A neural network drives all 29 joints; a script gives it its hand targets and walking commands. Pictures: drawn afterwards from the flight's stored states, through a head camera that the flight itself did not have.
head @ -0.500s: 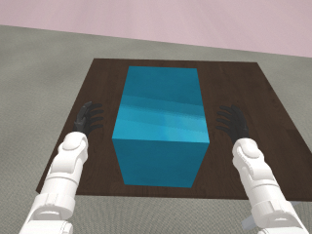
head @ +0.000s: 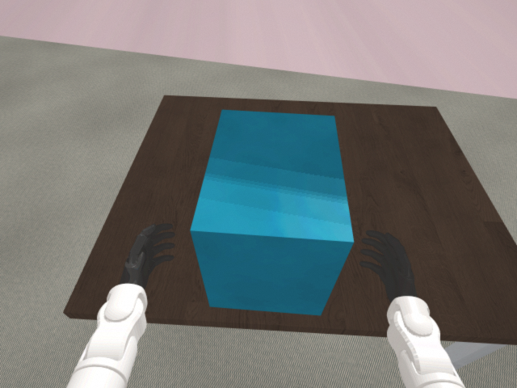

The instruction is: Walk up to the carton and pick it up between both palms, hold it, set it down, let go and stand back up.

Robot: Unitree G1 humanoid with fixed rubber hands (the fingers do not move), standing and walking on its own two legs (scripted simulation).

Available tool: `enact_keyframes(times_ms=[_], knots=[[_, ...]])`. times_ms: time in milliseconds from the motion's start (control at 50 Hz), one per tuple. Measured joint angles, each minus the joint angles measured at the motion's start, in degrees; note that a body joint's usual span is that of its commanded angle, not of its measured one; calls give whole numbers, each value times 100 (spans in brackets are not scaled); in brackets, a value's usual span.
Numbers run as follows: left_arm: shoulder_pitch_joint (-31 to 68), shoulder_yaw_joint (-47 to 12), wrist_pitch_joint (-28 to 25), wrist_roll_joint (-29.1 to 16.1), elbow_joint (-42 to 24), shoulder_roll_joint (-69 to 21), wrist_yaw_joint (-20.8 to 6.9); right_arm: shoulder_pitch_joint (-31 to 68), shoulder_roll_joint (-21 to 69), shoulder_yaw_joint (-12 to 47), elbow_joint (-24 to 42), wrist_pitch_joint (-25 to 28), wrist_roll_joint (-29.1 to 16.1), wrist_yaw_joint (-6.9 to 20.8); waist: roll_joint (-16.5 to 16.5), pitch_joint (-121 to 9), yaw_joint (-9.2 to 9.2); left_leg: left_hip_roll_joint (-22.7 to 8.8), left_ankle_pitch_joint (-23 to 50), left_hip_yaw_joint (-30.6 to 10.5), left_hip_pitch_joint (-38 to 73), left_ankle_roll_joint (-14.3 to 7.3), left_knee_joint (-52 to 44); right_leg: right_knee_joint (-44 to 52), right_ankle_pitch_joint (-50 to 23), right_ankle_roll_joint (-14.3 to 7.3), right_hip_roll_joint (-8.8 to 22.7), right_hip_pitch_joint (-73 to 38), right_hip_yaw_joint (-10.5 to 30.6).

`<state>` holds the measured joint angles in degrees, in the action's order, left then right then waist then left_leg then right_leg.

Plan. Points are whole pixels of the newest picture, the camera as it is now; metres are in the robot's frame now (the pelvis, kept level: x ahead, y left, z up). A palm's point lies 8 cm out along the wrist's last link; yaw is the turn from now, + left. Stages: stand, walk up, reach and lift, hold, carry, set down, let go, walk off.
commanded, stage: set down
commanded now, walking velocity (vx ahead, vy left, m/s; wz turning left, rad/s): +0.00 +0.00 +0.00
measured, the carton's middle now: (271, 212) +0.43 -0.01 -0.01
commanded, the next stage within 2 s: let go in 1.76 s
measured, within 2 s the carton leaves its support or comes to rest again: neither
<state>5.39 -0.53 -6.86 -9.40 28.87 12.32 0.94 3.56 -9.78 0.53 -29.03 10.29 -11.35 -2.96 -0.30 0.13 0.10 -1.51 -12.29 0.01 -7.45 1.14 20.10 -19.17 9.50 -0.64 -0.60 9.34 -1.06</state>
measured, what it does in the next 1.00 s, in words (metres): stands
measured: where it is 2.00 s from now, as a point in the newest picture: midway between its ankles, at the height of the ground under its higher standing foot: outside the picture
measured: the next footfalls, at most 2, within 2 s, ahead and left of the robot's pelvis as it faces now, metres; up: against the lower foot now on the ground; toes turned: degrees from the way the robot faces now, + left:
none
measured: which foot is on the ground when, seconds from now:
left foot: down 0.00-1.00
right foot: down 0.00-1.00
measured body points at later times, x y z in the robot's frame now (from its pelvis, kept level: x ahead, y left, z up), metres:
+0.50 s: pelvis +0.00 +0.01 +0.00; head +0.00 +0.01 +0.44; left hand +0.22 +0.22 -0.04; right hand +0.22 -0.20 -0.04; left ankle -0.02 +0.13 -0.75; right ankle +0.01 -0.11 -0.75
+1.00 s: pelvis +0.01 +0.01 +0.00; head +0.00 +0.01 +0.45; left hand +0.20 +0.22 -0.06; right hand +0.20 -0.21 -0.06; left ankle -0.02 +0.13 -0.75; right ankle +0.01 -0.11 -0.75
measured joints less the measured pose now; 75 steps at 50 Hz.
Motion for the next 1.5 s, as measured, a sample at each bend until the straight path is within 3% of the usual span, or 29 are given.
enact_keyframes(times_ms=[340,580,720,1000,1500], knots=[[-825,-276,-1307,-78,600,-55,91,-677,79,12,-793,1212,43,146,26,83,-24,30,-201,38,-29,-47,335,-318,175,47,18,38,78],[-1418,-367,-1592,-26,565,-123,106,-1112,34,137,-1252,1838,-65,244,64,190,-95,26,-373,54,54,-69,528,-467,312,70,6,-55,118],[-1609,-381,-1396,41,525,-131,123,-1238,-31,122,-1338,1795,8,292,69,241,-98,14,-415,34,142,-60,551,-475,349,62,-11,-154,109],[-1685,-255,-495,253,306,-48,41,-1257,0,-59,-1146,1106,388,277,58,313,-36,19,-344,4,466,-54,322,-256,298,55,-10,-485,89],[-1757,-100,893,725,24,12,11,-1473,19,-252,-1052,317,1026,334,83,443,-177,3,-252,125,530,-69,136,-73,167,73,-25,-508,191]])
